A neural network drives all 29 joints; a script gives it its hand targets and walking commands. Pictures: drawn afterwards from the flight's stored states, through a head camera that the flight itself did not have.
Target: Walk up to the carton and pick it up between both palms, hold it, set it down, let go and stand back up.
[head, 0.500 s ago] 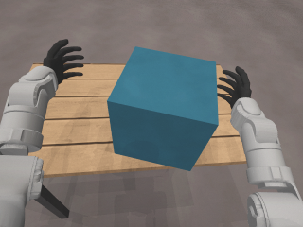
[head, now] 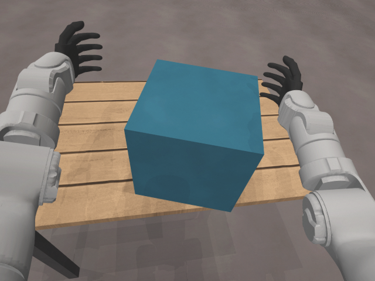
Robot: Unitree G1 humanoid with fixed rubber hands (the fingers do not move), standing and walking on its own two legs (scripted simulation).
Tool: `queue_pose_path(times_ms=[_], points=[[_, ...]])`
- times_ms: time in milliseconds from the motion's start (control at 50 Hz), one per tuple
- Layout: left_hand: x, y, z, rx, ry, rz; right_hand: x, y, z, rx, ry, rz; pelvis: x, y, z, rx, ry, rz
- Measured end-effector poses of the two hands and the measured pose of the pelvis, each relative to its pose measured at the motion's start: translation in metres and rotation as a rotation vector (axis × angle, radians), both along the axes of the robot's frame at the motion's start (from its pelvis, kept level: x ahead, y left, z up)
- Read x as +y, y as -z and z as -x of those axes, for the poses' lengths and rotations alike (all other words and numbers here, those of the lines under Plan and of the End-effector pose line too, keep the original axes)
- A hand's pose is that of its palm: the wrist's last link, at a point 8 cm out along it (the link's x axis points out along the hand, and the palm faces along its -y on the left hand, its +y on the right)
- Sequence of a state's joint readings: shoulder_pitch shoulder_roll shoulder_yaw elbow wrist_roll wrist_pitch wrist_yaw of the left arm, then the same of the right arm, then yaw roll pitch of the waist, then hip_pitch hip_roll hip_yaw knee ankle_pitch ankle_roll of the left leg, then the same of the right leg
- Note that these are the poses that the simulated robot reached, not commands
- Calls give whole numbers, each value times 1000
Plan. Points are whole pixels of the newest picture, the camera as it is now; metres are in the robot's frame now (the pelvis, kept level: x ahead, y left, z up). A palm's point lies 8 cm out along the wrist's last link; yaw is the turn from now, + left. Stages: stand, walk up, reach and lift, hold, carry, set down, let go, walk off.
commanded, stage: reach and lift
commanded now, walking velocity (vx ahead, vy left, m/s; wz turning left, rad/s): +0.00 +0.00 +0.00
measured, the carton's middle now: (194, 136) +0.43 -0.07 +0.04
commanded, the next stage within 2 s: none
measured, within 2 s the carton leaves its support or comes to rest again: neither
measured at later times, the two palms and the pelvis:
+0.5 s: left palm (85, 110) +0.47 +0.18 +0.11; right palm (270, 129) +0.39 -0.24 +0.10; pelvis +0.00 +0.00 -0.01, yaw +0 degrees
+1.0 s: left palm (98, 113) +0.48 +0.15 +0.09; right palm (264, 132) +0.39 -0.23 +0.09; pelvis -0.01 +0.00 -0.02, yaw +0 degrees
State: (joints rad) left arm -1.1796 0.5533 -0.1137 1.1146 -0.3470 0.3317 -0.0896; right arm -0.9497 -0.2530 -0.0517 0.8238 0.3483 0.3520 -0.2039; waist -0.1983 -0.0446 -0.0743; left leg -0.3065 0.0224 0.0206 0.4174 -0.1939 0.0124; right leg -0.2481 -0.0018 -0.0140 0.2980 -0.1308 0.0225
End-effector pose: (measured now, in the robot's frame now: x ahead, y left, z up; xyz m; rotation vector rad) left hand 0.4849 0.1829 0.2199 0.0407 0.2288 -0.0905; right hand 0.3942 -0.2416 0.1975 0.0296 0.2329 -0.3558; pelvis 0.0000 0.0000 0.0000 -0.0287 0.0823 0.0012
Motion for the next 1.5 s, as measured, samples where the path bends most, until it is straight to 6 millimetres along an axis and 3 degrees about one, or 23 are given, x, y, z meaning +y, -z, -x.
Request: queue_pose_path(times_ms=[160,420,640,960,1200,1500], points=[[-3,23,0,7,3,-21,-1,12,0,-4,18,14,0,0,0,4,0,1],[-6,99,12,49,-15,-25,4,80,7,41,28,6,-3,6,2,89,-1,4],[-10,128,11,45,-9,-24,7,105,5,54,37,20,-4,13,4,166,-6,9],[-28,130,8,36,27,-14,12,107,4,52,52,15,-2,15,5,186,4,11],[-56,128,8,43,69,-2,33,105,0,43,48,0,-2,14,6,177,11,9],[-47,129,7,50,44,-9,39,106,0,48,57,-3,-1,12,6,176,12,9]])
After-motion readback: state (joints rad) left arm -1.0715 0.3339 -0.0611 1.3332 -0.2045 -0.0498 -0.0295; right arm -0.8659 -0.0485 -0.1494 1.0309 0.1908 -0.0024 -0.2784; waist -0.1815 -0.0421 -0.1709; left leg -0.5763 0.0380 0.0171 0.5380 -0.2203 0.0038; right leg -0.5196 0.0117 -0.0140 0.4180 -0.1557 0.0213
